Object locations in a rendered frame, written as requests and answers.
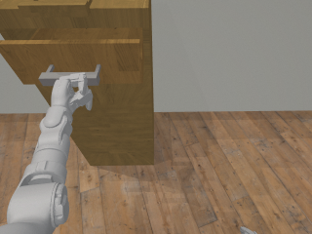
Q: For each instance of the robot left forearm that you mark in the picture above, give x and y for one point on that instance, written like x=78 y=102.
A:
x=49 y=159

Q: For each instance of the drawer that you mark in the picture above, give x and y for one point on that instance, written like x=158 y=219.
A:
x=118 y=50

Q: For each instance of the robot left upper arm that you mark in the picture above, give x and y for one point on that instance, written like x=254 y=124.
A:
x=37 y=209

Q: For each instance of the handle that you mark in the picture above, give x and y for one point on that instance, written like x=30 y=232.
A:
x=55 y=9
x=49 y=77

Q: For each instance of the left robot hand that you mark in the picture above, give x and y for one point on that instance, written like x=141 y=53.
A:
x=64 y=95

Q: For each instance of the cabinet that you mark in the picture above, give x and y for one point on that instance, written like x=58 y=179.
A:
x=119 y=129

